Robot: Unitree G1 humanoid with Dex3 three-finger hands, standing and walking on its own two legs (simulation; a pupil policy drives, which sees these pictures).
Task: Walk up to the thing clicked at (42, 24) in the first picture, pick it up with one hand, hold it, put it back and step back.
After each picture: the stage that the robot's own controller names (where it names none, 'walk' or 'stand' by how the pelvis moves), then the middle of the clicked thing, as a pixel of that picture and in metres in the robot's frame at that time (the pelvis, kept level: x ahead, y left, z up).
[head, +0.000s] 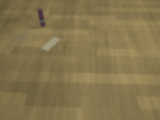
stand; (41, 18) +1.90 +0.60 -0.65
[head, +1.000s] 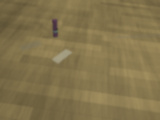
walk; (55, 28) +1.82 +0.30 -0.63
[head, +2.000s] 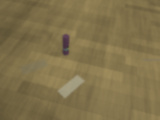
walk; (65, 45) +1.26 +0.15 -0.64
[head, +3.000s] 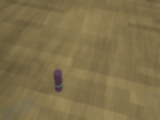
walk; (58, 81) +0.84 +0.19 -0.65
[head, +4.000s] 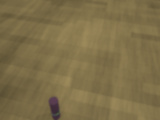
walk; (55, 108) +0.62 +0.21 -0.64
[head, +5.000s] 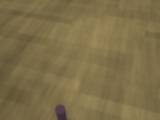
walk; (61, 116) +0.51 +0.18 -0.63
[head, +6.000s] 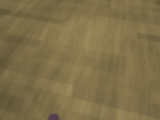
stand; out of the picture +0.43 +0.19 -0.64
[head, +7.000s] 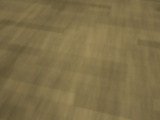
stand; out of the picture +0.42 +0.19 -0.66
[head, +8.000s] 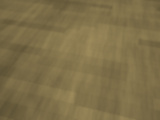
stand; out of the picture +0.43 +0.20 -0.66
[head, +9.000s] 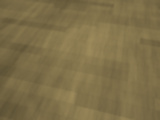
stand; out of the picture +0.41 +0.20 -0.66
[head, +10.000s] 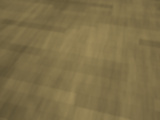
stand; out of the picture +0.41 +0.20 -0.66
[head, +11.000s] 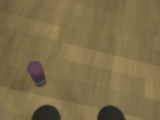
go down; (38, 75) +0.47 +0.21 -0.40
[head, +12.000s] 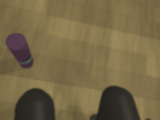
go down; (22, 53) +0.49 +0.24 -0.26
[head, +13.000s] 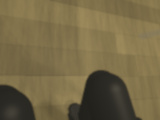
close in; out of the picture +0.47 +0.28 -0.17
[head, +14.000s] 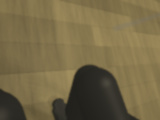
close; out of the picture +0.47 +0.30 -0.16
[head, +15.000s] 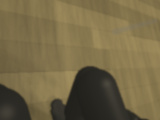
lift; out of the picture +0.44 +0.29 -0.17
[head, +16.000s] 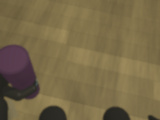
lift; (23, 78) +0.34 +0.20 +0.01
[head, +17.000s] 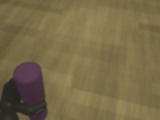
hold; (33, 96) +0.31 +0.17 +0.02
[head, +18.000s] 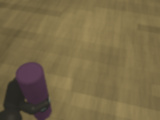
hold; (37, 95) +0.31 +0.16 +0.02
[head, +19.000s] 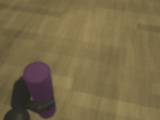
crouch; (43, 94) +0.32 +0.15 +0.02
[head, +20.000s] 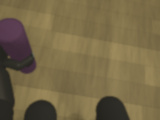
crouch; (20, 51) +0.45 +0.19 -0.05
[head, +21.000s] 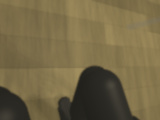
lower; out of the picture +0.45 +0.29 -0.17
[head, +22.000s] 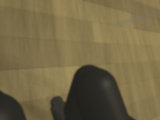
lower; out of the picture +0.46 +0.31 -0.16
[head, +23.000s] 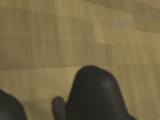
lower; out of the picture +0.46 +0.31 -0.17
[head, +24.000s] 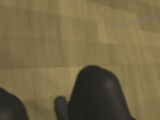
lower; out of the picture +0.46 +0.30 -0.16
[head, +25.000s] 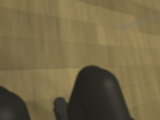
loosen; out of the picture +0.46 +0.28 -0.16
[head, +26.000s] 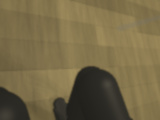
withdraw; out of the picture +0.46 +0.29 -0.17
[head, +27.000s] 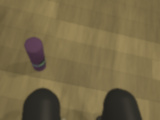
walk; (37, 56) +0.50 +0.22 -0.27
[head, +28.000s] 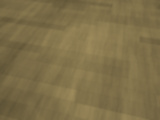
stand; out of the picture +0.43 +0.16 -0.59
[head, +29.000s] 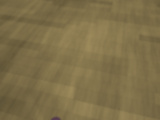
stand; out of the picture +0.44 +0.18 -0.60
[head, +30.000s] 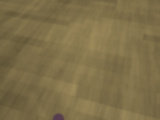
stand; out of the picture +0.45 +0.18 -0.61
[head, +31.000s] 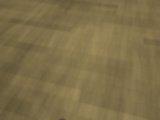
walk; out of the picture +0.45 +0.17 -0.66
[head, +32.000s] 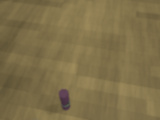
walk; (64, 100) +0.55 +0.16 -0.64
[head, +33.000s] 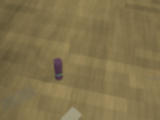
walk; (58, 70) +0.82 +0.19 -0.64
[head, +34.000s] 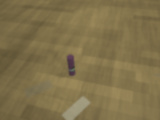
stand; (71, 65) +1.10 +0.22 -0.64
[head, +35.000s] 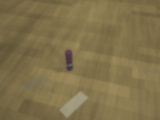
stand; (69, 60) +1.10 +0.17 -0.66
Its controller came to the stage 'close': yes
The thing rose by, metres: 0.69
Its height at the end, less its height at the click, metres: +0.00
